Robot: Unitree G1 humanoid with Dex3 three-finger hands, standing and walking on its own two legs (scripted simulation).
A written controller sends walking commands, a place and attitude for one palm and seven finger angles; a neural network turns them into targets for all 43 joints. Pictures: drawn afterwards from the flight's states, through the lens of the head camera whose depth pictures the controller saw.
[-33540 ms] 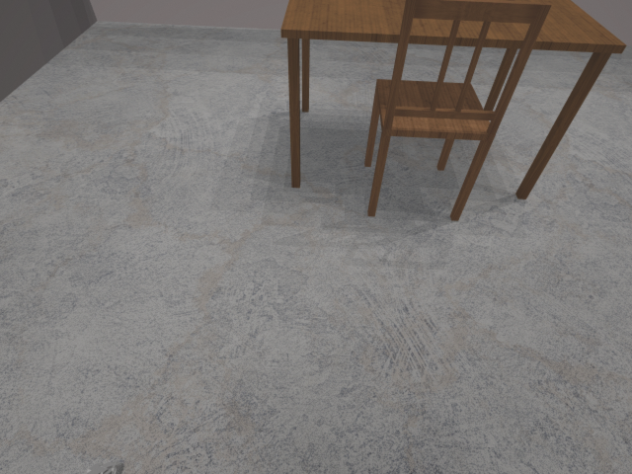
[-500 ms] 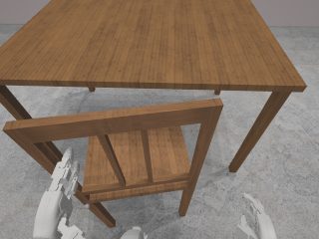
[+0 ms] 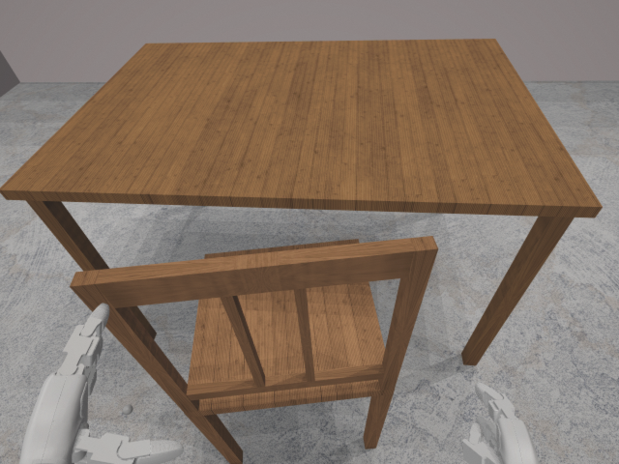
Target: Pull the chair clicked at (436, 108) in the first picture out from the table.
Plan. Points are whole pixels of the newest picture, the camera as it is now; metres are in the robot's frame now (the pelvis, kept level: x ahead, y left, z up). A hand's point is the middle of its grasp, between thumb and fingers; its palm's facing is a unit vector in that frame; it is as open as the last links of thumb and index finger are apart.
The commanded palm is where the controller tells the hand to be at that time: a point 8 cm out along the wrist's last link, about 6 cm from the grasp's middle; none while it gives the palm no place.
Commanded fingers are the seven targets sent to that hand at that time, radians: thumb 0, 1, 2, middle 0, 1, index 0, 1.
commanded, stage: draw the hand back to the body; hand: left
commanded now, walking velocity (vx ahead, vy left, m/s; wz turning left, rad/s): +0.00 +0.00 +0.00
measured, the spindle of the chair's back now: (247, 344) +0.30 +0.14 -0.06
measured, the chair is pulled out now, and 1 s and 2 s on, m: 0.14 0.13 0.13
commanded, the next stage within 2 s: step back with the hand held close in 0.84 s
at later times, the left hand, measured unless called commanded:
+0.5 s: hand (38, 307) +0.21 +0.26 +0.20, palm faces +0.50 -0.75 -0.43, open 8.6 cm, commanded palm +0.16 +0.30 +0.20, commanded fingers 0.00 0.90 0.90 -0.20 -0.30 -0.20 -0.30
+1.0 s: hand (62, 320) +0.20 +0.25 +0.18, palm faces +0.41 -0.80 -0.44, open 7.5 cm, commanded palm +0.16 +0.29 +0.20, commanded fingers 0.00 0.90 0.90 -0.20 -0.30 -0.20 -0.30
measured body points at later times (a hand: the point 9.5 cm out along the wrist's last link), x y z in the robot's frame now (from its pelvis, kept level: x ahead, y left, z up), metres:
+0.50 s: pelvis +0.03 +0.00 +0.02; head +0.02 -0.04 +0.47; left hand +0.17 +0.30 +0.22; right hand +0.25 -0.20 -0.06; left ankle +0.02 +0.12 -0.72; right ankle -0.05 -0.08 -0.72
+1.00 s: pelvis +0.02 -0.01 +0.02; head +0.01 -0.04 +0.47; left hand +0.17 +0.29 +0.20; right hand +0.20 -0.24 -0.07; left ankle +0.02 +0.12 -0.72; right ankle -0.05 -0.08 -0.72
